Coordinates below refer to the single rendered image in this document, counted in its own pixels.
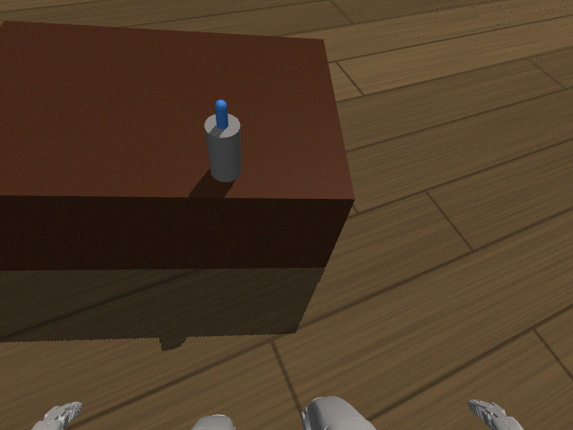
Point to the bottle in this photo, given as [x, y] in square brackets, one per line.
[223, 137]

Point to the right robot hand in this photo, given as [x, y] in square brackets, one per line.
[493, 415]

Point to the left robot hand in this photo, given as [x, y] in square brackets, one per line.
[57, 418]

